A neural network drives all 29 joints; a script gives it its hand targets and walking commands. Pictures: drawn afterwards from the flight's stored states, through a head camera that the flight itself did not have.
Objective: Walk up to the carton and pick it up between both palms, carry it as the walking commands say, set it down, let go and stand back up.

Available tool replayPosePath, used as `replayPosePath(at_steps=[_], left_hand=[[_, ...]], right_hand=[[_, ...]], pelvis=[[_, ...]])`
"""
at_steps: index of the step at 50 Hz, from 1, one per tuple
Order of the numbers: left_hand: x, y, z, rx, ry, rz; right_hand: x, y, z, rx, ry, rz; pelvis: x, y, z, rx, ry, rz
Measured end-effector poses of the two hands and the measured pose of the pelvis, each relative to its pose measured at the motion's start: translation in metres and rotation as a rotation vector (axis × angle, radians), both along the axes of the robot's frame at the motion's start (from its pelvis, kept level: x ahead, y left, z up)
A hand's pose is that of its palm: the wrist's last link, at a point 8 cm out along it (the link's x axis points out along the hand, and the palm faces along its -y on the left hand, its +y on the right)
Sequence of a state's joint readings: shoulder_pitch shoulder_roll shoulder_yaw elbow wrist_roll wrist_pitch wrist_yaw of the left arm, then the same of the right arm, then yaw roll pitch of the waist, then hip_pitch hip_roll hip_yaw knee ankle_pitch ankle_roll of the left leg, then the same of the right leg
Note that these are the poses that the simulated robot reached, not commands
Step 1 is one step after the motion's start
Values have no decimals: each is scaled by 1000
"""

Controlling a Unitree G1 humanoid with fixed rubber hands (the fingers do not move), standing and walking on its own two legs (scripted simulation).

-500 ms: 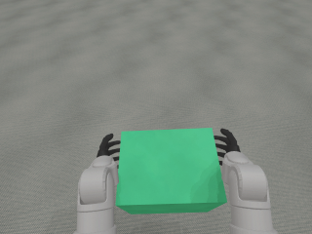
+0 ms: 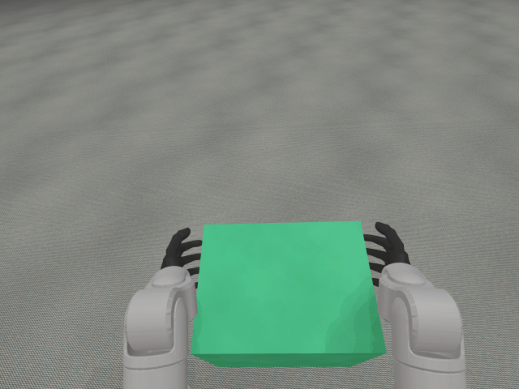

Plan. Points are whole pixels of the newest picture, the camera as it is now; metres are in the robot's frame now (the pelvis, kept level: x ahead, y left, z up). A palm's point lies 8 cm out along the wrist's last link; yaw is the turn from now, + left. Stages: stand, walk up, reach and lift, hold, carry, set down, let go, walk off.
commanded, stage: carry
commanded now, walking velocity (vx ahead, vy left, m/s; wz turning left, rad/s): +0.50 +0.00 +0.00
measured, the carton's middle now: (282, 300) +0.26 +0.00 +0.02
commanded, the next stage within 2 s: none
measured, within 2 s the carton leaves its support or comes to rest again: neither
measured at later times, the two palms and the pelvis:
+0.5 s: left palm (190, 183) +0.49 +0.17 +0.08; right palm (341, 174) +0.49 -0.13 +0.09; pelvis +0.23 +0.02 -0.02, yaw -3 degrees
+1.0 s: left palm (212, 111) +0.83 +0.16 +0.07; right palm (319, 103) +0.83 -0.14 +0.08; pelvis +0.57 +0.01 -0.01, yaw +1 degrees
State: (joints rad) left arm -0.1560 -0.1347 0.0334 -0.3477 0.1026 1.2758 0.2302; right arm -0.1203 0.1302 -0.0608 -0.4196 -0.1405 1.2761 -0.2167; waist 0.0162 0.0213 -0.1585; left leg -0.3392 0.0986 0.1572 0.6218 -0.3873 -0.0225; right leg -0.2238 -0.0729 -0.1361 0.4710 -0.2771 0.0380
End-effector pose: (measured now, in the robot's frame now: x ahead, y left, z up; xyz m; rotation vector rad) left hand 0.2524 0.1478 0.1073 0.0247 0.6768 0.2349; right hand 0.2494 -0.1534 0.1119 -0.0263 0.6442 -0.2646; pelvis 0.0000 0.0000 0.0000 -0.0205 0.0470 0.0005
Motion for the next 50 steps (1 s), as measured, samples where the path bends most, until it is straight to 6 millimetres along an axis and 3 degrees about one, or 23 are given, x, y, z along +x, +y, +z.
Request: replayPosePath(at_steps=[7, 12, 16, 22, 27, 35, 40, 45, 50], left_hand=[[54, 4, -11, -25, 14, -8], [104, -11, -17, -22, 35, -45], [146, -17, -19, -16, 25, -51], [203, 9, -21, -19, 22, 15], [267, 25, -26, -22, 11, -1], [379, 9, -15, -30, 41, -128], [451, 1, -12, -39, -21, -129], [523, 3, -26, -21, -36, -58], [573, 17, -35, -18, 58, 43]], right_hand=[[50, 5, -4, -21, 15, -11], [88, -10, -13, -11, 37, -54], [130, -16, -16, -4, 26, -61], [207, 9, -15, -4, 22, 3], [265, 25, -22, -4, 11, -17], [339, 12, -7, -19, 43, -137], [413, 4, -1, -26, -18, -137], [506, 3, -20, -10, -33, -62], [585, 17, -31, -5, 62, 34]], pelvis=[[50, 6, -6, 29, 15, -49], [91, 1, -7, 8, 22, -67], [131, -4, -8, -4, 26, -10], [194, 7, -6, 41, 28, -19], [256, 29, -14, 27, 19, -88], [350, 41, 9, -44, 42, -102], [422, 32, 1, -57, 37, -77], [510, 14, -22, -53, 7, -28], [569, 6, -11, -21, 4, 22]])
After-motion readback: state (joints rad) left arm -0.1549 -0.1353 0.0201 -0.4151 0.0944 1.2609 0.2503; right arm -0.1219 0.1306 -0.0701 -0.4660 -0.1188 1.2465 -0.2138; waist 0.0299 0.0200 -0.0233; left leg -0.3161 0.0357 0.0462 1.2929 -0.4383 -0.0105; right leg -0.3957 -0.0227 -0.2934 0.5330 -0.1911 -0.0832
